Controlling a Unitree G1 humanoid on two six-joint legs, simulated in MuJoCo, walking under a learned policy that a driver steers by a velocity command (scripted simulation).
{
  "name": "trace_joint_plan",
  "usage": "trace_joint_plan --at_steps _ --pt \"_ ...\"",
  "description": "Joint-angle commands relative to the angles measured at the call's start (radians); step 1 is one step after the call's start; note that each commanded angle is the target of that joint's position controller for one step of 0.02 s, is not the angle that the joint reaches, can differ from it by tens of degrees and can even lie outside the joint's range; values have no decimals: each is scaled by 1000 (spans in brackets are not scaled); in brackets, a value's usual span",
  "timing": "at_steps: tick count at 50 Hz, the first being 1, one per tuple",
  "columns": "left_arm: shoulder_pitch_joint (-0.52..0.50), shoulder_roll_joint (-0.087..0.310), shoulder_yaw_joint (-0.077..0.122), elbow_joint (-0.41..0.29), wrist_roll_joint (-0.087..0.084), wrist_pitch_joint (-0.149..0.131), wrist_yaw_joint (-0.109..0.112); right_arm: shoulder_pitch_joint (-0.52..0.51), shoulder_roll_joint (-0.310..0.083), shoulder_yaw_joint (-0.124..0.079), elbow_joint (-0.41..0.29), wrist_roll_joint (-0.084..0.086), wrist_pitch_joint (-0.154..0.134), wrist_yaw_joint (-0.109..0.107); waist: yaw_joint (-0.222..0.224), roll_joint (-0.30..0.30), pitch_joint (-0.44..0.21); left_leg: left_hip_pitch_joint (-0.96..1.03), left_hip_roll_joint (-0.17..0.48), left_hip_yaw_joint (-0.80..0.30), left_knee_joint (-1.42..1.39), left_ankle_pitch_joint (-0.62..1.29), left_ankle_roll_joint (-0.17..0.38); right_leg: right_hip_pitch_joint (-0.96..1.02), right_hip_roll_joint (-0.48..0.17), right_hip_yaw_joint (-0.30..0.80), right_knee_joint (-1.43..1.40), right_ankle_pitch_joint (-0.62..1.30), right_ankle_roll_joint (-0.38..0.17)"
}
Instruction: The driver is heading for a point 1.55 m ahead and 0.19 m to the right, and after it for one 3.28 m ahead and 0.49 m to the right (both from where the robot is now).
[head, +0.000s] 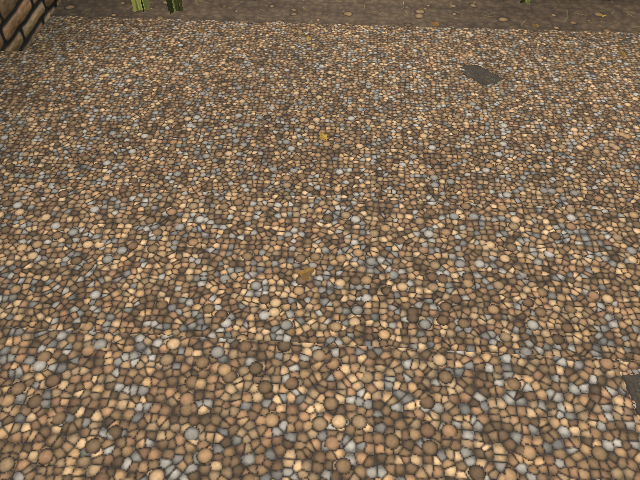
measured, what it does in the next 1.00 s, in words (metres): goes down: right foot, then left foot 0.18 m lower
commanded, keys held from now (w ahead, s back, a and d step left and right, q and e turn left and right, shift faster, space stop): w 1.00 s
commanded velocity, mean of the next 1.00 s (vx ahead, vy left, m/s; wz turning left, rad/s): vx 0.50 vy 0.00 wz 0.07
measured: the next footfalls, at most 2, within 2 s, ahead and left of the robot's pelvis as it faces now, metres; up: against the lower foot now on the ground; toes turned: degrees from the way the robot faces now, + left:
right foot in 0.08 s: +0.10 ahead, -0.11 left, +0.00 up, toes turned -1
left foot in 0.46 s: +0.45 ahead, +0.12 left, -0.18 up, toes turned +6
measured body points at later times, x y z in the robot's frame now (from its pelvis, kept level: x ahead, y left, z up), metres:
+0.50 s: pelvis +0.32 +0.02 -0.15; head +0.33 +0.02 +0.30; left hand +0.17 +0.21 -0.29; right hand +0.53 -0.18 -0.25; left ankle +0.41 +0.11 -0.90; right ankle +0.08 -0.12 -0.69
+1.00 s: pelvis +0.63 -0.02 -0.19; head +0.64 -0.03 +0.26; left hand +0.82 +0.22 -0.28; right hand +0.63 -0.26 -0.34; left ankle +0.46 +0.11 -0.84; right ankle +0.74 -0.10 -0.91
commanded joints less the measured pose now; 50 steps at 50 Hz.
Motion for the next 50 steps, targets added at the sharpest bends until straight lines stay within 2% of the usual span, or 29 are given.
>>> trace_joint_plan --at_steps 1,4,5,6,7,8,10,11,12,13,14,15,17,22,24,25,26,27,28,31,33,35,42,44,46,47,48,49,50 --pt "325 122 36 43 11 -7 -19 -150 -155 -32 -121 -19 -14 -5 174 49 35 -497 192 -142 12 259 164 497 71 -123 152 1 12" --pt "831 141 77 175 -1 -28 16 -359 -215 -66 -224 0 -43 14 440 -117 -25 -581 57 -144 776 382 168 802 128 -87 -143 -201 -69" --pt "766 152 52 169 -6 -39 12 -233 -21 -25 -201 -3 -54 37 304 -200 -31 -741 -79 -106 1104 -229 105 801 -92 344 -328 124 -297" --pt "558 205 41 84 -7 -53 -28 -58 31 -16 -203 18 -45 27 109 -43 -74 -836 -80 -197 1195 -267 70 743 -290 652 -391 652 -508" --pt "367 182 48 61 -9 -59 -47 -97 -56 -25 -241 13 -13 9 94 -58 102 -1052 21 -263 1220 -182 1 579 -409 852 -430 283 -573" --pt "272 49 14 54 -18 -55 -46 -177 -134 -34 -229 -3 20 -23 112 99 56 -1102 97 -264 1179 -67 -41 517 -360 771 -429 66 -519" --pt "148 -46 -24 41 -7 -33 -17 -138 -68 8 -203 -31 58 -59 51 83 0 -919 175 -182 921 69 -110 300 -189 489 -386 37 -406" --pt "156 -45 -25 66 -1 -35 9 -84 -8 43 -181 -65 57 -48 18 54 16 -744 221 -97 811 206 -98 143 -79 333 -328 -25 -334" --pt "228 -7 -20 83 -16 -43 30 -94 -1 45 -179 -64 45 -31 37 28 26 -578 202 18 811 270 -106 -36 -29 230 -341 -73 -320" --pt "291 -65 -41 84 -28 -67 62 -187 -23 53 -194 -71 25 -12 110 58 28 -588 252 -7 549 641 -113 29 69 118 -276 -253 -255" --pt "435 -34 -43 131 -37 -78 78 -306 -25 53 -217 -65 21 -5 173 -8 51 -651 252 28 470 722 -122 112 42 153 -236 -323 -254" --pt "494 -2 -31 141 -54 -79 87 -391 -46 65 -239 -33 23 1 239 56 31 -551 249 75 169 863 -117 127 88 66 -179 -378 -213" --pt "535 119 -13 173 -39 -64 27 -457 -51 63 -271 6 46 3 216 -10 70 -127 183 168 156 803 -123 -133 46 99 -248 -443 -226" --pt "523 144 -3 238 -64 -20 0 -353 -141 37 -232 -34 93 -22 163 13 166 -213 280 36 -318 678 -50 438 -39 264 24 -320 -199" --pt "558 109 -6 263 12 5 -45 65 -220 -27 -109 -17 60 -51 17 91 2 429 268 134 -154 815 47 187 50 107 402 7 -112" --pt "698 -52 -38 279 4 10 -62 221 -240 -41 -89 -4 59 -29 26 301 -361 984 447 -49 233 1239 314 -117 169 48 800 -509 -13" --pt "522 38 -20 194 -21 12 -75 271 -210 -39 -63 -19 70 -15 -60 205 -387 1021 489 -166 183 1137 322 -298 183 35 970 -625 1" --pt "361 73 -3 120 -37 3 -76 235 -231 -49 -70 -16 78 -23 -76 153 -258 898 483 -205 60 857 281 -451 159 7 987 -583 -7" --pt "207 80 7 39 -40 -18 -52 36 -197 -37 -132 24 62 -29 -18 67 -97 623 496 -261 -112 327 266 -543 72 29 689 -329 -27" --pt "188 64 21 91 -17 -30 7 -86 -34 24 -152 8 40 -27 111 30 73 -1 470 -169 -365 345 302 -120 -81 65 103 -35 -63" --pt "184 2 2 78 -22 0 3 -76 -70 8 -136 44 18 -28 138 54 30 -44 427 -126 -370 373 284 -10 -59 10 -100 -39 -42" --pt "135 -12 -13 54 -33 16 -10 -123 -152 -25 -140 31 8 -15 136 50 20 -90 396 -66 -348 495 245 96 -17 -20 -247 44 -39" --pt "-125 115 27 -23 -39 10 -20 -9 -115 -25 -50 -3 22 -9 74 68 62 153 379 0 -254 436 140 15 45 -12 -361 223 -96" --pt "-153 125 42 -39 -42 1 -18 -6 -135 -29 -44 -9 32 -11 86 81 46 93 356 39 -199 512 106 205 99 -96 -317 152 -121" --pt "81 228 87 22 -70 -22 -6 -47 -159 -43 -68 -11 21 -12 185 2 -87 -82 238 149 110 619 2 638 112 -68 -275 281 -195" --pt "311 268 94 64 -64 -19 -2 131 -37 -8 -50 -26 15 -4 190 -192 -359 -331 116 153 443 117 -84 1108 -113 282 -347 361 -405" --pt "553 222 81 129 -57 -12 -6 96 -32 1 -50 0 10 23 286 -199 -440 -543 17 90 771 -396 -85 1249 -268 653 -555 23 -480" --pt "536 204 92 161 -41 -30 3 -107 -91 -17 -83 27 14 17 318 -84 -138 -729 86 -12 857 -313 -31 1028 -225 618 -634 -270 -355" --pt "377 182 90 138 -58 -37 5 -176 -110 -20 -88 27 11 -15 254 -34 11 -698 160 -7 842 -190 -11 765 -196 505 -662 -313 -310"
